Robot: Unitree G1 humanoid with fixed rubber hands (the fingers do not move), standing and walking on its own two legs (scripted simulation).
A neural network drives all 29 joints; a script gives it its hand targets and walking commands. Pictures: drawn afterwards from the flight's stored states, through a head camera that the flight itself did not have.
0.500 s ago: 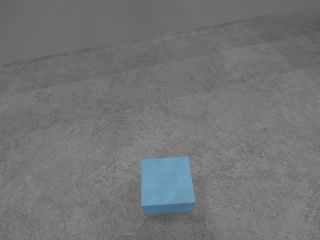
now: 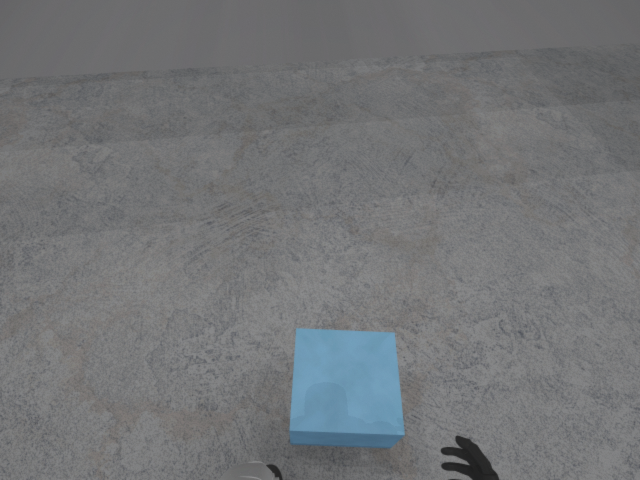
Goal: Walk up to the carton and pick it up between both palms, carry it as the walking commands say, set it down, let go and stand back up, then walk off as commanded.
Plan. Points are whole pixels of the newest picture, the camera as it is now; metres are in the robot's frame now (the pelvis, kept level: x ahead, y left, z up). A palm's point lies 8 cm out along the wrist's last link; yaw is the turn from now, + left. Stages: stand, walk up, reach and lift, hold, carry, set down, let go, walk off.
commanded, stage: walk up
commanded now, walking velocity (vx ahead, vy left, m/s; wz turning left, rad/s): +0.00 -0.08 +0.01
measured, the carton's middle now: (343, 388) +0.43 -0.07 -0.67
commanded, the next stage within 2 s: none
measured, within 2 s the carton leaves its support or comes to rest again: neither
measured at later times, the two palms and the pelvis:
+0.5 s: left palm out of the picture +0.03 +0.26 -0.14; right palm out of the picture -0.03 -0.25 -0.11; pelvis -0.04 +0.01 +0.01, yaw -1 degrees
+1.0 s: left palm out of the picture -0.15 +0.16 -0.12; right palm out of the picture +0.01 -0.26 -0.12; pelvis -0.06 -0.03 +0.02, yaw +1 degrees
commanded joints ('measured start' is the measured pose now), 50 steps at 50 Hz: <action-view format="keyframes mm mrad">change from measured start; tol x16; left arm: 1 71 99 35 -64 2 56 13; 17 -191 138 60 -198 22 142 -41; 27 -3 169 25 -114 -13 77 -16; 33 -314 156 -13 -197 -2 -9 -4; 50 67 163 49 -30 17 -20 8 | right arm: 1 231 -222 -48 11 17 8 -39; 50 38 -7 -27 -50 0 -23 0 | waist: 1 -107 90 -143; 25 -42 274 -148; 29 -50 -304 34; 31 -135 -84 87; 41 12 -269 28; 50 -13 -88 -15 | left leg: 1 248 412 -367 -167 329 176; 4 136 223 -253 -257 -29 114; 11 112 352 -293 -197 278 182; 21 -21 251 -246 -359 -512 83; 26 -89 130 -145 -371 -449 -11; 30 -201 -17 -118 313 -373 -11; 35 -114 -37 -117 302 -166 13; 42 -283 23 -64 235 -308 -46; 50 -114 -27 6 25 -381 -8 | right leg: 1 -286 -3 56 575 -250 17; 15 -490 16 106 778 60 35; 26 -21 116 -108 -31 34 -56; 28 -114 -226 341 -343 -206 -120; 30 -417 -340 419 -392 -359 -145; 37 -100 -143 87 -121 686 -45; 38 -95 -165 116 -120 624 -65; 40 -20 -244 299 -292 -229 -148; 41 -20 -303 379 -347 -365 -179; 50 100 -287 279 -171 340 -198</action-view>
